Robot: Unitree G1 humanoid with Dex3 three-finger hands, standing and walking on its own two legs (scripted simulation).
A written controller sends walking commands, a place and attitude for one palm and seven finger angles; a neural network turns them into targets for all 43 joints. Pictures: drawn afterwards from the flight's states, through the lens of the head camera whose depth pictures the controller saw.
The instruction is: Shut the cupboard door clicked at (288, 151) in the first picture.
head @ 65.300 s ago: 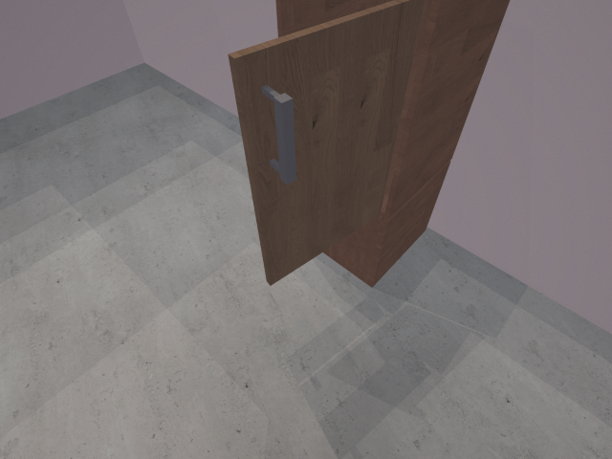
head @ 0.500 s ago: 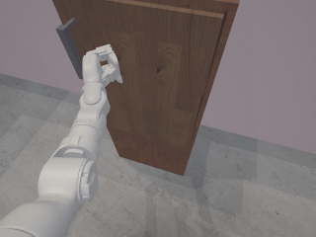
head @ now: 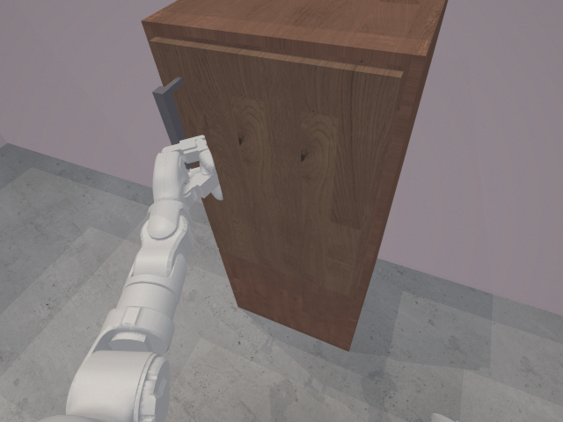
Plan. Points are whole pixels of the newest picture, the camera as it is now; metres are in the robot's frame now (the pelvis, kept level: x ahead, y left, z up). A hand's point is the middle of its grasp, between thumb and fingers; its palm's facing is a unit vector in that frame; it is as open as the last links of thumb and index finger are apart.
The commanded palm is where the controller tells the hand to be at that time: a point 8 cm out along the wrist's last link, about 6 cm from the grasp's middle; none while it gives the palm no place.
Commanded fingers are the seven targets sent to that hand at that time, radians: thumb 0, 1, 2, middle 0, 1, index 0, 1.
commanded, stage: draw the hand back to the body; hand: left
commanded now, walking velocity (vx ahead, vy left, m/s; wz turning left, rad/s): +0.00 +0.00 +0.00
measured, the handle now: (182, 125) +0.59 +0.18 +0.13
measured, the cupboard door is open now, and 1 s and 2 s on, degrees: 0 0 0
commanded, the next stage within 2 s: step back with the hand held close in 1.34 s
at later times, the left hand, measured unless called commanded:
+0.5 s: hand (117, 263) +0.27 +0.19 +0.15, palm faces +0.16 -0.96 -0.21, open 3.2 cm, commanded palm +0.24 +0.24 +0.17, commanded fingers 0.00 0.90 0.90 -0.81 -0.96 -0.81 -0.96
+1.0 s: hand out of the picture +0.18 +0.30 +0.17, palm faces +0.45 -0.79 -0.43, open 6.4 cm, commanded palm +0.13 +0.34 +0.19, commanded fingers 0.00 0.90 0.90 -0.20 -0.30 -0.20 -0.30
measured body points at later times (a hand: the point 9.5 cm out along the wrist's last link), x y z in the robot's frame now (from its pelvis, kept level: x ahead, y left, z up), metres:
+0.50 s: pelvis -0.02 +0.02 +0.02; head -0.04 -0.01 +0.47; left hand +0.26 +0.24 +0.17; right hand +0.19 -0.20 -0.06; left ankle +0.02 +0.13 -0.73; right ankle -0.05 -0.08 -0.73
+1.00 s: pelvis +0.00 +0.03 +0.02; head -0.02 +0.01 +0.47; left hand +0.15 +0.34 +0.20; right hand +0.18 -0.19 -0.08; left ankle +0.02 +0.13 -0.73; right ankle -0.05 -0.08 -0.73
